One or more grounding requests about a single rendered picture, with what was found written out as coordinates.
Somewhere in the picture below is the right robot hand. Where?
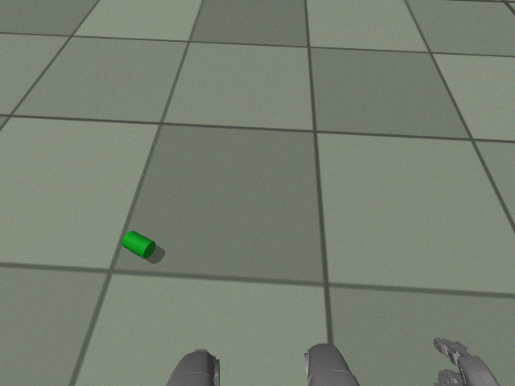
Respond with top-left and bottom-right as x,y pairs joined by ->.
433,338 -> 500,386

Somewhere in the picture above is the can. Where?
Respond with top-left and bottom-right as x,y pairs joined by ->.
122,231 -> 156,258

